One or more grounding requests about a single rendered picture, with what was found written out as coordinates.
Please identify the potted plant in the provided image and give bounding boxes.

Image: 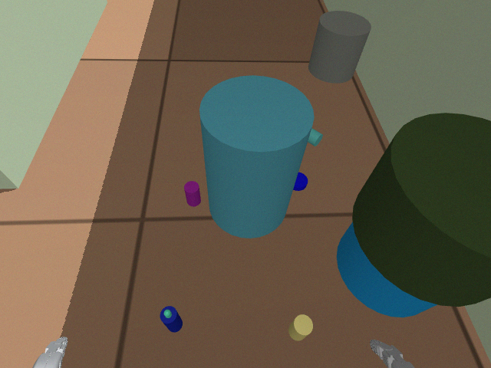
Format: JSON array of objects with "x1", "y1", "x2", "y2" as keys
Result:
[{"x1": 337, "y1": 113, "x2": 491, "y2": 317}]

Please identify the left robot hand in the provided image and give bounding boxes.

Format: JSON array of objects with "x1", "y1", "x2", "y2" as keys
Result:
[{"x1": 32, "y1": 337, "x2": 68, "y2": 368}]

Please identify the right robot hand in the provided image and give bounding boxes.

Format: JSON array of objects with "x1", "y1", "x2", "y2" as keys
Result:
[{"x1": 370, "y1": 340, "x2": 414, "y2": 368}]

